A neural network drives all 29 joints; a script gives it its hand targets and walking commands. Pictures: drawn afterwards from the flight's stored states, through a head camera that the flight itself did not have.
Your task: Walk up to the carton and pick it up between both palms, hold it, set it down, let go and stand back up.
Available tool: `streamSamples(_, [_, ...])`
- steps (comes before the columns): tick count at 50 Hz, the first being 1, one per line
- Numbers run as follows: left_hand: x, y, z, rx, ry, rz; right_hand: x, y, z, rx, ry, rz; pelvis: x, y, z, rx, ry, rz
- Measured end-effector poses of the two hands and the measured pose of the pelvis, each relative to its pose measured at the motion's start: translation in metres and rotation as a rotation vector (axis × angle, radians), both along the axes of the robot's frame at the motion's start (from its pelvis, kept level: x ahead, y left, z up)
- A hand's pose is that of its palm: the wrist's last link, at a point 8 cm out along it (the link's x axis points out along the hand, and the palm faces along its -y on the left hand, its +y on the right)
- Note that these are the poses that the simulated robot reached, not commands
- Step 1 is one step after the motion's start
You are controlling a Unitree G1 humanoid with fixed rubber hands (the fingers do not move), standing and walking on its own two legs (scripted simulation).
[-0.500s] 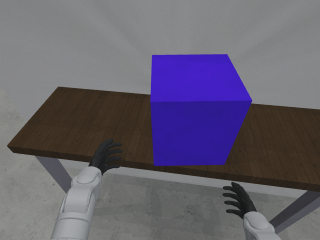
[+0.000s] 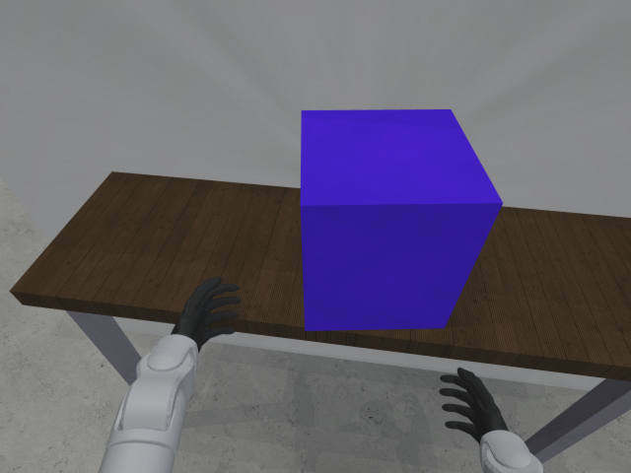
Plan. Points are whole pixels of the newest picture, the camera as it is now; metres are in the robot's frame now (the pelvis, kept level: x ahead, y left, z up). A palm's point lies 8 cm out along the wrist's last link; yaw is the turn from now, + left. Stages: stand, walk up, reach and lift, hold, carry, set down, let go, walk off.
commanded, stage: set down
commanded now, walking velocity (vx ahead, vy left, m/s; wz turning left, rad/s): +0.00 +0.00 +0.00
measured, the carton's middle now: (375, 223) +0.42 -0.03 +0.09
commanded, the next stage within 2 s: none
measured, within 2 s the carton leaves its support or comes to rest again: neither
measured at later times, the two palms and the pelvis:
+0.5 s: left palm (188, 334) +0.25 +0.20 +0.03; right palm (489, 438) +0.19 -0.19 -0.05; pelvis +0.00 +0.00 +0.00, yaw +0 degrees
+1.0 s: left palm (187, 335) +0.25 +0.20 +0.03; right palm (494, 446) +0.18 -0.20 -0.06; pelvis +0.01 +0.00 +0.00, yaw -1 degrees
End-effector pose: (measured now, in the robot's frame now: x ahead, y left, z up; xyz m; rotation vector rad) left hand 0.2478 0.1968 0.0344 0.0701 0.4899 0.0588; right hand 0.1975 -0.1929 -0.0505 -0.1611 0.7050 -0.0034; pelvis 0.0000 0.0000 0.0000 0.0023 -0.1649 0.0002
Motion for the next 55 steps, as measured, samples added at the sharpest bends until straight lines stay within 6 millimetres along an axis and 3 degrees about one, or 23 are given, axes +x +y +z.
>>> streamSamples(14, [0.0, 0.0, 0.0, 0.019, -0.009, 0.005, -0.01, -0.004, -0.004, 0.005, 0.023, -0.002, 0.001, 0.001, 0.0, -0.002, -0.007, -0.004])
streamSamples(31, [0.0, 0.004, -0.001, -0.006, -0.011, 0.011, -0.004, 0.002, 0.0, 0.012, 0.005, -0.001, 0.006, 0.001, 0.001, -0.004, -0.001, -0.007])
streamSamples(43, [0.0, 0.004, -0.001, 0.022, -0.018, 0.003, -0.019, -0.008, -0.008, 0.005, 0.03, -0.021, 0.007, 0.002, 0.0, -0.005, -0.004, -0.008])
streamSamples(55, [0.0, 0.005, 0.0, 0.011, -0.012, 0.012, -0.015, -0.005, -0.007, 0.011, 0.021, -0.012, 0.008, 0.002, 0.001, -0.004, 0.003, -0.011])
